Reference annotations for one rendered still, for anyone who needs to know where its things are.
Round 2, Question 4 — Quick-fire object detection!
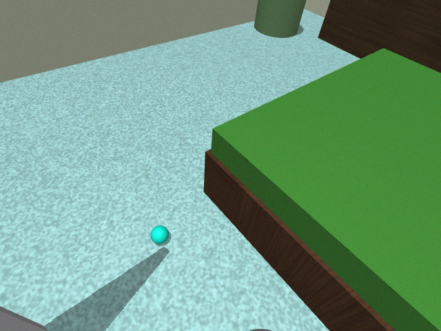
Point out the bed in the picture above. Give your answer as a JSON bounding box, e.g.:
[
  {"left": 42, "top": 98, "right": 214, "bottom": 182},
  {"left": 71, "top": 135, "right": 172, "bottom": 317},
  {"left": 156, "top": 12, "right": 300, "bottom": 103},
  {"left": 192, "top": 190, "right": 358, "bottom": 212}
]
[{"left": 204, "top": 48, "right": 441, "bottom": 331}]

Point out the ball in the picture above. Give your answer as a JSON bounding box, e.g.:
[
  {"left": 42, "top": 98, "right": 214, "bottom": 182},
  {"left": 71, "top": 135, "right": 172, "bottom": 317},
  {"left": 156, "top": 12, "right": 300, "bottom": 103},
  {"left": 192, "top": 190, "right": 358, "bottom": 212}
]
[{"left": 150, "top": 225, "right": 169, "bottom": 244}]

